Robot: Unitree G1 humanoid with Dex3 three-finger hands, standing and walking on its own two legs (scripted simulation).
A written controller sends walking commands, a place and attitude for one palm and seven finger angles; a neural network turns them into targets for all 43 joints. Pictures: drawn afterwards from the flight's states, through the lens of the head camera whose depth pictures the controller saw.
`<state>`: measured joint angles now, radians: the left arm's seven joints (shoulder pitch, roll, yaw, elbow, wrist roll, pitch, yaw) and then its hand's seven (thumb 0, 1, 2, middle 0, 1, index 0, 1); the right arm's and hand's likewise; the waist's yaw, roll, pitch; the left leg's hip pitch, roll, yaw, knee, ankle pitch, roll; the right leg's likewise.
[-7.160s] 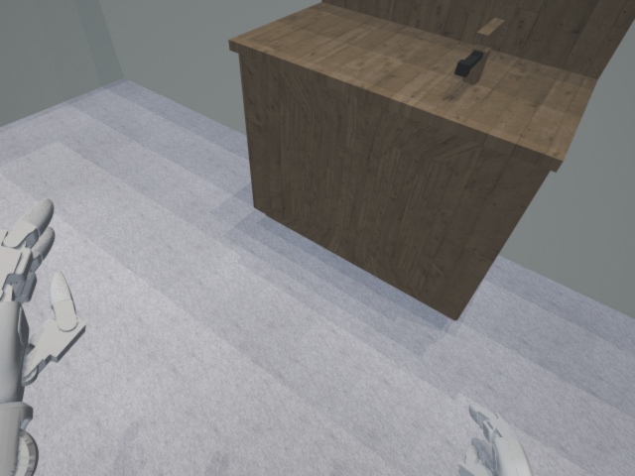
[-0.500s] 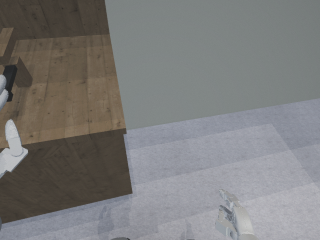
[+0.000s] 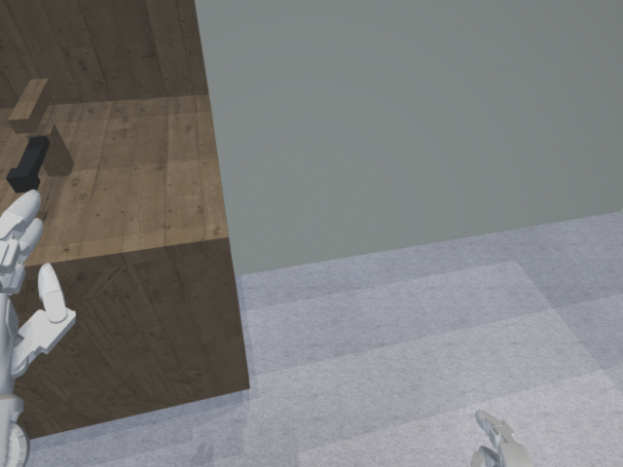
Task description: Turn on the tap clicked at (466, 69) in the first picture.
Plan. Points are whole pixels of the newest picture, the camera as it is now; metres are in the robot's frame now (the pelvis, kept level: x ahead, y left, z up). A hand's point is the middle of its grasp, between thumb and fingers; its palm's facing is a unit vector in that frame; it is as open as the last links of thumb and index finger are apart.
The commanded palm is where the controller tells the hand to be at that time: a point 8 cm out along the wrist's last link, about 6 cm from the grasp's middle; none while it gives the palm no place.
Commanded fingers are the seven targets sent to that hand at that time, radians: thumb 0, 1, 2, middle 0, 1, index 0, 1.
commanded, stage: come to a stop and stand still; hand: left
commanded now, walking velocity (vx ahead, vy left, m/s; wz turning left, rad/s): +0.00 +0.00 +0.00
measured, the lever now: (23, 179) +0.46 +0.47 +0.10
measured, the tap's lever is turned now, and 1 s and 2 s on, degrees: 0 0 0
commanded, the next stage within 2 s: look again from close up in 0.42 s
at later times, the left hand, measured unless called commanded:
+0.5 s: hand (60, 347) +0.18 +0.24 +0.17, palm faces +0.40 -0.83 -0.40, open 7.4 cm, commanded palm +0.13 +0.28 +0.18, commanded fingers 0.00 0.90 0.90 -0.20 -0.30 -0.20 -0.30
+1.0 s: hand out of the picture +0.23 +0.32 +0.18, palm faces +0.43 -0.84 -0.34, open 7.4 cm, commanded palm +0.16 +0.34 +0.18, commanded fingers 0.00 0.90 0.90 -0.20 -0.30 -0.20 -0.30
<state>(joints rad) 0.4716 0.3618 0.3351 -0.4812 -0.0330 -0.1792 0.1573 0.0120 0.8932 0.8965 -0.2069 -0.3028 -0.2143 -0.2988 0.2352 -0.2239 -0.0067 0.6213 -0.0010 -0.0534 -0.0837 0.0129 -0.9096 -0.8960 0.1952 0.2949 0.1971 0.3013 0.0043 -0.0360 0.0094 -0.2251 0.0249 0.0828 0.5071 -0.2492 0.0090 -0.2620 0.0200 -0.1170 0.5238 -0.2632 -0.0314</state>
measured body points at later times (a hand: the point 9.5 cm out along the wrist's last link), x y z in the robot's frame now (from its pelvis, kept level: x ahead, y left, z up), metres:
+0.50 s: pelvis -0.03 +0.00 +0.00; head -0.03 +0.00 +0.45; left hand +0.15 +0.28 +0.19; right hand +0.11 -0.23 -0.09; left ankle -0.01 +0.13 -0.74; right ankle +0.04 -0.07 -0.74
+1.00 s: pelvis +0.00 +0.06 +0.00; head +0.02 +0.11 +0.45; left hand +0.20 +0.37 +0.19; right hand +0.16 -0.15 -0.07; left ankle -0.01 +0.12 -0.74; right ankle +0.04 -0.07 -0.74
